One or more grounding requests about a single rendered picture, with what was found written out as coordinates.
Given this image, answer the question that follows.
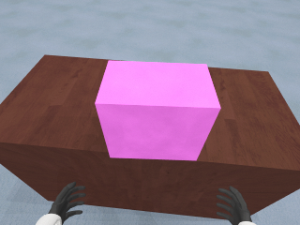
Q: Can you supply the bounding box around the robot right hand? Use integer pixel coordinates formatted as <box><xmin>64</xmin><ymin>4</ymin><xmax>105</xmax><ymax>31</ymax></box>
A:
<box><xmin>216</xmin><ymin>186</ymin><xmax>252</xmax><ymax>225</ymax></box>

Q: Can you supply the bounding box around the carton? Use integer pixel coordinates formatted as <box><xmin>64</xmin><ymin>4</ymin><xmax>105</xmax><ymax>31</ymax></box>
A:
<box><xmin>95</xmin><ymin>60</ymin><xmax>221</xmax><ymax>161</ymax></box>

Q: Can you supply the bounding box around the pedestal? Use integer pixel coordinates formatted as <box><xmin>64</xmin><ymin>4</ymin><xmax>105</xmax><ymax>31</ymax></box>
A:
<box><xmin>0</xmin><ymin>54</ymin><xmax>300</xmax><ymax>220</ymax></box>

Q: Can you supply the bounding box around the robot left forearm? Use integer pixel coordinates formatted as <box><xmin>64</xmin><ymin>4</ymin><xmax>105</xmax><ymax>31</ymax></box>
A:
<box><xmin>36</xmin><ymin>214</ymin><xmax>62</xmax><ymax>225</ymax></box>

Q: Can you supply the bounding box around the robot left hand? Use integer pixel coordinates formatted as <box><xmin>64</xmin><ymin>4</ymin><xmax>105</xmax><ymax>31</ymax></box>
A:
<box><xmin>48</xmin><ymin>182</ymin><xmax>86</xmax><ymax>225</ymax></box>

